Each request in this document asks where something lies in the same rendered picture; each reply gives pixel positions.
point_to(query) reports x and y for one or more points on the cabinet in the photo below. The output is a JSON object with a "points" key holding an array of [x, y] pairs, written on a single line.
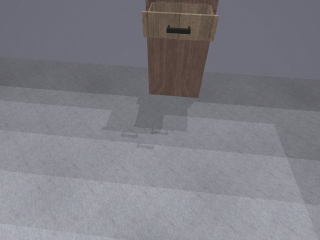
{"points": [[176, 66]]}

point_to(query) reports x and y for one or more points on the handle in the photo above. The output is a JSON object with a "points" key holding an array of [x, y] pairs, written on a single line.
{"points": [[178, 30]]}

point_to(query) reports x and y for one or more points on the drawer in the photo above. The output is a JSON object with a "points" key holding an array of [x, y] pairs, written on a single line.
{"points": [[200, 19]]}

